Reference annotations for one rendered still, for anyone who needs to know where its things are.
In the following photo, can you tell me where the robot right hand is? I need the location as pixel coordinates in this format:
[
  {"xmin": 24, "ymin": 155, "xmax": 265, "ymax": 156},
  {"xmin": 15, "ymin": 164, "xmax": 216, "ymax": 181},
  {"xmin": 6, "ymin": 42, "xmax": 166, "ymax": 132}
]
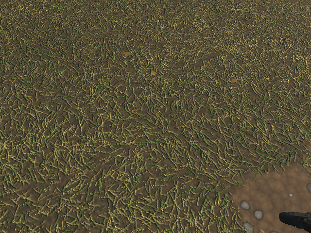
[{"xmin": 279, "ymin": 212, "xmax": 311, "ymax": 233}]

